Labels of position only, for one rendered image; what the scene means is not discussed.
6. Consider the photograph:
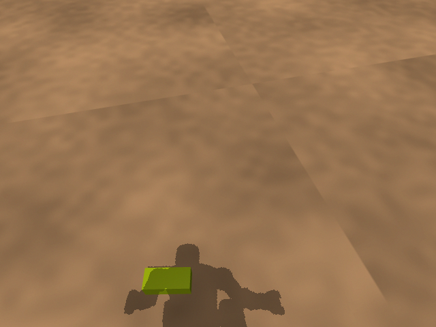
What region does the carton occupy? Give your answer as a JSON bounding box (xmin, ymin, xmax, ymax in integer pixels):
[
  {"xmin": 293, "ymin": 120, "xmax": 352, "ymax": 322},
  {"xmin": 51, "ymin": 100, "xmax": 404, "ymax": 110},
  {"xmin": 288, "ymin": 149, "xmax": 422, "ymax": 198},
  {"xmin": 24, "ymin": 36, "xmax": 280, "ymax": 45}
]
[{"xmin": 142, "ymin": 267, "xmax": 192, "ymax": 295}]

